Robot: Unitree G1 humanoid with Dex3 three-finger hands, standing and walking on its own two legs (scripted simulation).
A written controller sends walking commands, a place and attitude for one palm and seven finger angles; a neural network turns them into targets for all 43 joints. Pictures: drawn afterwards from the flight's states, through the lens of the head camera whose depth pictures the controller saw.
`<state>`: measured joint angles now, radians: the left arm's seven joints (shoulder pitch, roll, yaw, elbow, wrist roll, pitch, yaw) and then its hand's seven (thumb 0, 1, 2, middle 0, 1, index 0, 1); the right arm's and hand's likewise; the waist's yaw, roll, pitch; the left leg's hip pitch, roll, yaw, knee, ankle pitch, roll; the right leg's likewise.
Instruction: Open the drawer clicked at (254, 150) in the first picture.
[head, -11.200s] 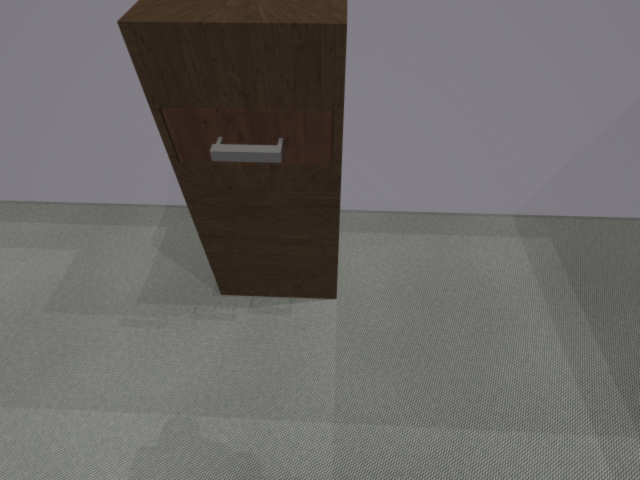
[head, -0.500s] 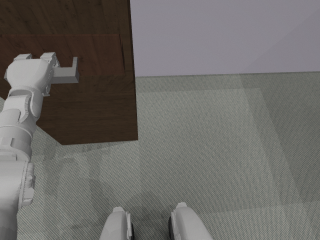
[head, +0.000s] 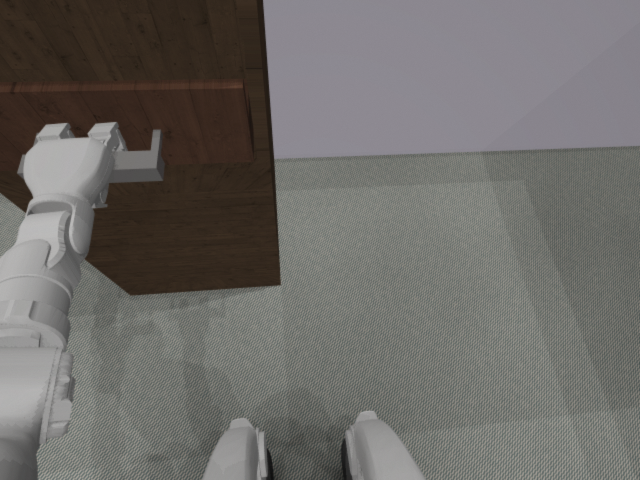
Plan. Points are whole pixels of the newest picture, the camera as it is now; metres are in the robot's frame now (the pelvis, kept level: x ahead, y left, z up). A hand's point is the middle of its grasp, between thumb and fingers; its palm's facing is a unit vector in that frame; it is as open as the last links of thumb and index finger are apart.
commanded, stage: pull the drawer open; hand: left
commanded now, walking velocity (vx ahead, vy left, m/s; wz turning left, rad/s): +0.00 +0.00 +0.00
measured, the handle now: (97, 153) +0.53 +0.26 +0.02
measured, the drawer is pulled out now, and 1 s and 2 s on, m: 0.01 0.14 0.25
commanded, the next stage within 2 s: none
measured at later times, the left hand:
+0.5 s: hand (86, 237) +0.42 +0.27 -0.01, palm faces -0.04 -0.04 -1.00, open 6.0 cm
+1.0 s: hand (77, 288) +0.35 +0.26 -0.01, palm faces -0.04 -0.02 -1.00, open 6.0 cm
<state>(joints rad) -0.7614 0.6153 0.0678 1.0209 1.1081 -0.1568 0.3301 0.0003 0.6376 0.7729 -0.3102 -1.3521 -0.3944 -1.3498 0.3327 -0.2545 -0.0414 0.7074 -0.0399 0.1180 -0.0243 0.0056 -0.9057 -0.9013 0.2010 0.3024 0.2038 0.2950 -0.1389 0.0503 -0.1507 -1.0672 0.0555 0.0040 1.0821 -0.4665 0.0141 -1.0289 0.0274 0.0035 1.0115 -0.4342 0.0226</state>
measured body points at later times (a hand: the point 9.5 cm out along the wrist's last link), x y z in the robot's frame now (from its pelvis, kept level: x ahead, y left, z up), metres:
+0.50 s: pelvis +0.02 +0.00 +0.02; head +0.13 +0.00 +0.45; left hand +0.42 +0.27 +0.05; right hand +0.11 -0.27 -0.11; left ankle +0.01 +0.11 -0.66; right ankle +0.02 -0.14 -0.66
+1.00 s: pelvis +0.02 -0.01 +0.02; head +0.10 -0.01 +0.46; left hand +0.35 +0.26 +0.05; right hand +0.13 -0.27 -0.11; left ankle +0.01 +0.11 -0.66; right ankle +0.02 -0.14 -0.66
